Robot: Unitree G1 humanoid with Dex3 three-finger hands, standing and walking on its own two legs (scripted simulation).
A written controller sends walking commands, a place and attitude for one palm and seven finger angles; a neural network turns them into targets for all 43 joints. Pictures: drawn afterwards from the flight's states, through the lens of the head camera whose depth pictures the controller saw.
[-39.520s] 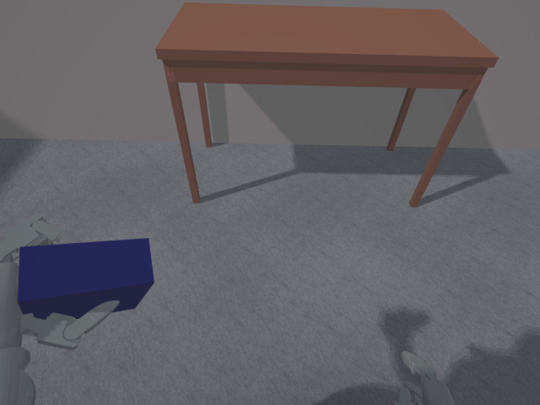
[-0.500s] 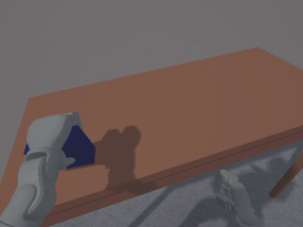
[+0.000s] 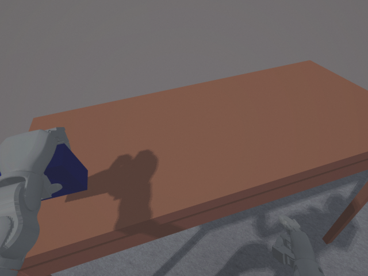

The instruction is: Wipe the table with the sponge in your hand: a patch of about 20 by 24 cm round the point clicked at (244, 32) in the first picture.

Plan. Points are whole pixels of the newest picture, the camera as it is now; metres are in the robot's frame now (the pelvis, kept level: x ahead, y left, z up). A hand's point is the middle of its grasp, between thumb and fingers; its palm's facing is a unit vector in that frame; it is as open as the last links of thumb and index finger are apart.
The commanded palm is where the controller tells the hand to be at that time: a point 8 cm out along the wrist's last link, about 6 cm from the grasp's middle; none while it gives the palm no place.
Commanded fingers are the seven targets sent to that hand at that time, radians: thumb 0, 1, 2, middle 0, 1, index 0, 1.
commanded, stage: move the sponge above the wiping area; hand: left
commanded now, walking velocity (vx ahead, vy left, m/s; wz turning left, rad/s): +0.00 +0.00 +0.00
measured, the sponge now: (51, 178) +0.23 +0.34 +0.12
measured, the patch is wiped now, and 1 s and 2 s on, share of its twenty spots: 0.00 0.00 0.05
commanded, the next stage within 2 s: lower the sponge onto the table in 0.30 s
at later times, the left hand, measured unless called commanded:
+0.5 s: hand (33, 156) +0.23 +0.35 +0.18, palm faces +0.30 -0.05 -0.95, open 9.1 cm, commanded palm +0.19 +0.32 +0.22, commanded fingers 0.00 0.10 1.30 -1.20 -1.60 -1.20 -1.60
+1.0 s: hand (49, 170) +0.23 +0.33 +0.15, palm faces +0.14 -0.11 -0.98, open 9.1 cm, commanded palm +0.19 +0.31 +0.21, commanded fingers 0.00 0.10 1.30 -1.20 -1.60 -1.20 -1.60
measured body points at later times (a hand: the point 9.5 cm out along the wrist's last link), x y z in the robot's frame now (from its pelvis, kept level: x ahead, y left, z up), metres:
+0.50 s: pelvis -0.01 +0.02 +0.00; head -0.04 -0.02 +0.45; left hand +0.21 +0.35 +0.23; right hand +0.25 -0.16 -0.06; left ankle +0.03 +0.13 -0.74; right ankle +0.00 -0.08 -0.74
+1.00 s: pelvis +0.00 +0.01 +0.00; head -0.03 -0.04 +0.45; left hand +0.22 +0.33 +0.20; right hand +0.26 -0.17 -0.06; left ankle +0.03 +0.13 -0.74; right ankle +0.00 -0.08 -0.74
